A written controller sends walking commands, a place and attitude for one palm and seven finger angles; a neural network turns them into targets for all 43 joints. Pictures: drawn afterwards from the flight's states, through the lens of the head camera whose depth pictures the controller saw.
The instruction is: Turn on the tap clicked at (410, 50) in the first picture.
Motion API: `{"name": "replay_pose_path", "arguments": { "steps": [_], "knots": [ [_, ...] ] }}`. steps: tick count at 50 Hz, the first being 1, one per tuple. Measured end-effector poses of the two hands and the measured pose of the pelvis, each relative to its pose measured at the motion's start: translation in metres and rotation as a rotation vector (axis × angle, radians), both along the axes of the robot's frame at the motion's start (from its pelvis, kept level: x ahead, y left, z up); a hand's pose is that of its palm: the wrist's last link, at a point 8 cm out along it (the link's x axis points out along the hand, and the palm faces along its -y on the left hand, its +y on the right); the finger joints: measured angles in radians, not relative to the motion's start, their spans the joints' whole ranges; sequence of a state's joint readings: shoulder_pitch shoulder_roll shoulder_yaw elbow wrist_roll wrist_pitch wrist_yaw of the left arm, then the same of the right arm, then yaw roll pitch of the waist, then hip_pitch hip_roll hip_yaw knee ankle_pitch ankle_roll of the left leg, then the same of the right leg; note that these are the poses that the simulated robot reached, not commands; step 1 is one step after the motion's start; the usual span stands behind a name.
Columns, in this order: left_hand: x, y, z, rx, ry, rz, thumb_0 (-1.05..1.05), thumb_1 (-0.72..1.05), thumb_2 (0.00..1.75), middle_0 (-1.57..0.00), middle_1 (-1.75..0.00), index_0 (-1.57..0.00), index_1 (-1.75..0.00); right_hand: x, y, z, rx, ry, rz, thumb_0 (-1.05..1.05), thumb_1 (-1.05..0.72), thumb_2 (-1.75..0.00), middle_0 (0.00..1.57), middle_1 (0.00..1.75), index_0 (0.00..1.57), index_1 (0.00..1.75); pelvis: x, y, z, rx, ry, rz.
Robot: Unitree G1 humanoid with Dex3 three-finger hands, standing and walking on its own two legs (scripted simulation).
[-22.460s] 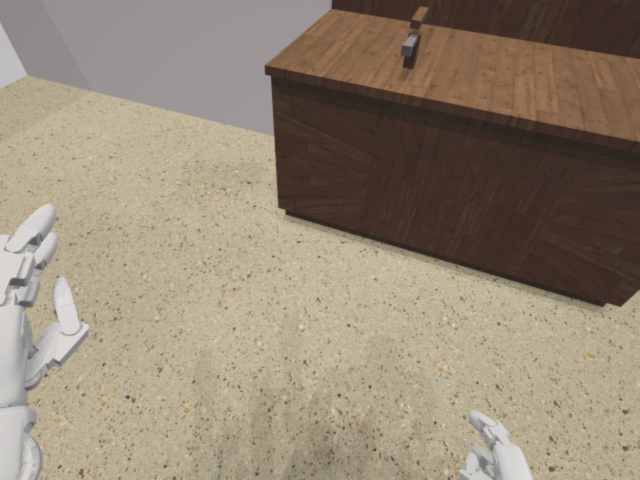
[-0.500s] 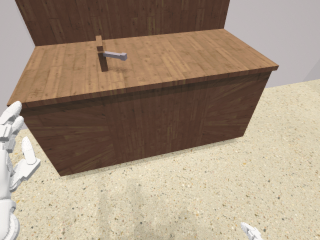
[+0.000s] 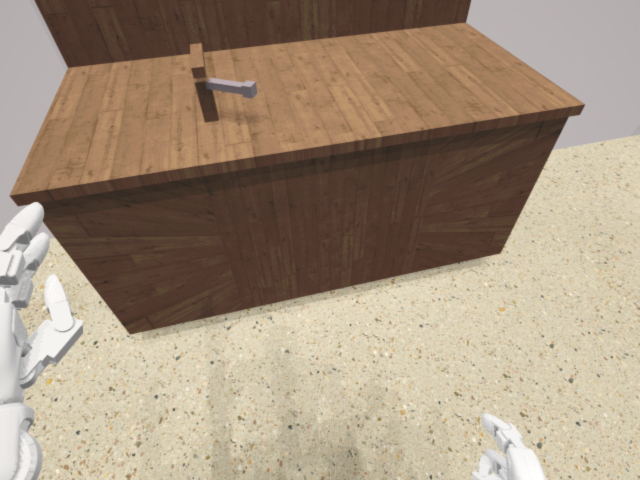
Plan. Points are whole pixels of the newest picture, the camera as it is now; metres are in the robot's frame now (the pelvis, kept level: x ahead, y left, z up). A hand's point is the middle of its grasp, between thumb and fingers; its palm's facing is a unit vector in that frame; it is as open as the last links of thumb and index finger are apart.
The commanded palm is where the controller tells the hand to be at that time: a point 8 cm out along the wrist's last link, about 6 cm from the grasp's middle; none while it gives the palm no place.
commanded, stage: take the last steps up to it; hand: left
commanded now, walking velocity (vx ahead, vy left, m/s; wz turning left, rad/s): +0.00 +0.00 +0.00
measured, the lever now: (249, 89) +0.90 +0.23 +0.05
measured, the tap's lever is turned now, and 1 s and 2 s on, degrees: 57 57 57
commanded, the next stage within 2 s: come to a stop and stand still in 1.52 s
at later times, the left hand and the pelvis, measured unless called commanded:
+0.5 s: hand (111, 261) +0.29 +0.25 +0.16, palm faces +0.40 -0.85 -0.35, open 7.4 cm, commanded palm +0.23 +0.29 +0.18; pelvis +0.07 +0.01 -0.01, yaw -1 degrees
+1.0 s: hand (193, 177) +0.43 +0.20 +0.17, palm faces +0.31 -0.85 -0.43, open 7.4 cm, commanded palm +0.37 +0.25 +0.18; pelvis +0.19 -0.02 -0.01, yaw -4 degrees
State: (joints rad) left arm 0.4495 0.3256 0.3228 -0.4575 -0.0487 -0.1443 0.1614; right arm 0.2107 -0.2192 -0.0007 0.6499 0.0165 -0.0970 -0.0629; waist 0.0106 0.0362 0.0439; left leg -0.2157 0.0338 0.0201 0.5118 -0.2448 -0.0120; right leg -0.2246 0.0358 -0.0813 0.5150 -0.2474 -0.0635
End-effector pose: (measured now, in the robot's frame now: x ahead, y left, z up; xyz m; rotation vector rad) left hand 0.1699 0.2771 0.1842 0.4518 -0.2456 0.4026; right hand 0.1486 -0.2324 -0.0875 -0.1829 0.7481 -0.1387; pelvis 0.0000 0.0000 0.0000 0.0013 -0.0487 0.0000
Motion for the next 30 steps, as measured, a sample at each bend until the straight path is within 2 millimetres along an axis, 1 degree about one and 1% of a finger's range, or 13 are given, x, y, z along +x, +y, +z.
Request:
{"name": "replay_pose_path", "arguments": {
  "steps": [5, 9, 13, 18, 25, 27, 30],
  "knots": [
    [0.011, 0.007, -0.008, -0.023, 0.043, -0.007, 0.02, 0.89, 0.9, -0.21, -0.3, -0.21, -0.31, 0.013, 0.003, 0.012, -0.017, -0.034, -0.006, 0.02, -0.9, -0.9, 0.2, 0.3, 0.21, 0.3, 0.006, 0.006, 0.004, -0.005, 0.012, -0.012],
    [0.019, 0.011, -0.007, -0.024, 0.037, -0.025, 0.02, 0.89, 0.9, -0.21, -0.3, -0.21, -0.31, 0.024, 0.008, 0.02, -0.03, -0.058, -0.005, 0.01, -0.9, -0.9, 0.2, 0.3, 0.21, 0.3, 0.011, 0.011, 0.004, -0.006, 0.023, -0.023],
    [0.03, 0.017, -0.007, -0.023, 0.017, -0.028, 0.02, 0.89, 0.9, -0.22, -0.3, -0.21, -0.31, 0.032, 0.013, 0.022, -0.04, -0.068, -0.015, 0.01, -0.9, -0.9, 0.2, 0.3, 0.21, 0.3, 0.021, 0.016, 0.002, -0.007, 0.032, -0.031],
    [0.05, 0.02, -0.009, -0.023, -0.001, -0.015, 0.02, 0.89, 0.9, -0.21, -0.3, -0.21, -0.31, 0.043, 0.018, 0.014, -0.029, -0.059, -0.028, 0.01, -0.9, -0.9, 0.2, 0.3, 0.21, 0.3, 0.038, 0.018, -0.004, -0.002, 0.039, -0.035],
    [0.083, 0.009, -0.01, -0.015, -0.015, -0.044, 0.02, 0.89, 0.9, -0.21, -0.3, -0.21, -0.31, 0.057, 0.018, -0.006, 0.01, 0.006, -0.038, 0.01, -0.9, -0.9, 0.2, 0.3, 0.21, 0.3, 0.066, 0.013, -0.011, -0.018, 0.048, -0.025],
    [0.091, 0.008, -0.009, -0.019, -0.029, -0.061, 0.02, 0.89, 0.9, -0.21, -0.3, -0.21, -0.31, 0.061, 0.017, -0.007, 0.004, 0.036, -0.039, 0.01, -0.9, -0.9, 0.2, 0.3, 0.21, 0.3, 0.073, 0.015, -0.01, -0.011, 0.043, -0.021],
    [0.102, 0.011, -0.003, 0.0, -0.055, -0.076, 0.02, 0.89, 0.9, -0.22, -0.3, -0.21, -0.31, 0.071, 0.016, -0.006, -0.02, 0.054, -0.037, 0.01, -0.9, -0.9, 0.2, 0.3, 0.21, 0.3, 0.087, 0.02, -0.011, 0.003, 0.035, -0.033]
  ]
}}
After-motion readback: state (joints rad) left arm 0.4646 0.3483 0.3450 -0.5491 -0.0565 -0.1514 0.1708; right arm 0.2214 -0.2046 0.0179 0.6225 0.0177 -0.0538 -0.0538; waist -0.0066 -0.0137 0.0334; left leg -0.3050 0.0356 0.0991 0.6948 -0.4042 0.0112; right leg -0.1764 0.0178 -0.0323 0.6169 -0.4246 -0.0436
